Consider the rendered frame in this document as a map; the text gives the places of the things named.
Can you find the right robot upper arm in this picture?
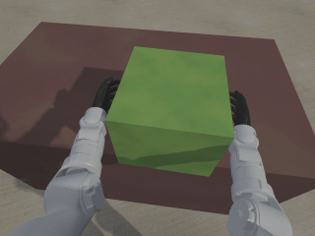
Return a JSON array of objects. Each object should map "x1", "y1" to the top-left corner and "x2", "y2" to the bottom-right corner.
[{"x1": 226, "y1": 198, "x2": 292, "y2": 236}]

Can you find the carton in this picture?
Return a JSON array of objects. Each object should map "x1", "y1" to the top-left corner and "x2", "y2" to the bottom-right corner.
[{"x1": 105, "y1": 46, "x2": 235, "y2": 177}]

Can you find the left robot forearm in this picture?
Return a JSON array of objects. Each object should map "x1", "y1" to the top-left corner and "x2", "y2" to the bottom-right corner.
[{"x1": 43, "y1": 107, "x2": 107, "y2": 212}]

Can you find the right robot forearm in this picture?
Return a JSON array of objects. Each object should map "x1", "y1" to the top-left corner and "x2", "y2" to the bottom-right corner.
[{"x1": 228, "y1": 124, "x2": 292, "y2": 231}]

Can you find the left robot upper arm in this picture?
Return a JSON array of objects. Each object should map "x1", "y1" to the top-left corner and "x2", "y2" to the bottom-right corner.
[{"x1": 9, "y1": 171, "x2": 105, "y2": 236}]

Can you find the left robot hand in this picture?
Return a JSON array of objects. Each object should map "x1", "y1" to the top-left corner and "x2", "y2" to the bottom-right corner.
[{"x1": 92, "y1": 77, "x2": 121, "y2": 114}]

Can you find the right robot hand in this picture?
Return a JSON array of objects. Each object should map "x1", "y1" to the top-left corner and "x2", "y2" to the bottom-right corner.
[{"x1": 229, "y1": 90, "x2": 251, "y2": 126}]

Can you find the pedestal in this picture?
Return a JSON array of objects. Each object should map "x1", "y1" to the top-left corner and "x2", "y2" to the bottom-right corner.
[{"x1": 0, "y1": 22, "x2": 315, "y2": 215}]

